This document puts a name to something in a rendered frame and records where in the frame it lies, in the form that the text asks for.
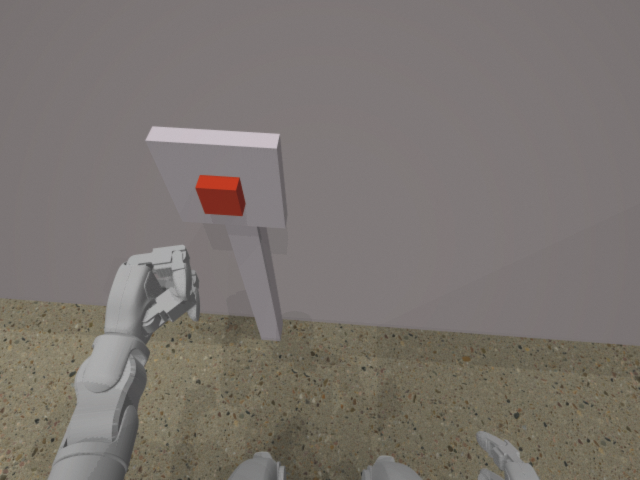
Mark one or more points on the panel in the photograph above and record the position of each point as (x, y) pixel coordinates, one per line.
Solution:
(183, 154)

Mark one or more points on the robot right shin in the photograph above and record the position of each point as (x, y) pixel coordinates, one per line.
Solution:
(385, 458)

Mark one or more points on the robot right hand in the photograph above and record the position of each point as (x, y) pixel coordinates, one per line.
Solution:
(506, 457)

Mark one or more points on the left robot thigh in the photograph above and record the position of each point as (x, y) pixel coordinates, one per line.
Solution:
(259, 469)

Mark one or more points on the button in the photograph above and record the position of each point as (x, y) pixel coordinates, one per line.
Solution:
(221, 195)

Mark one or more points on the robot left hand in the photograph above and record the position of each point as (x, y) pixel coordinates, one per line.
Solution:
(135, 289)

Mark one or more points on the left robot forearm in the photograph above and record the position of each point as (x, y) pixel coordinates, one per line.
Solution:
(100, 437)

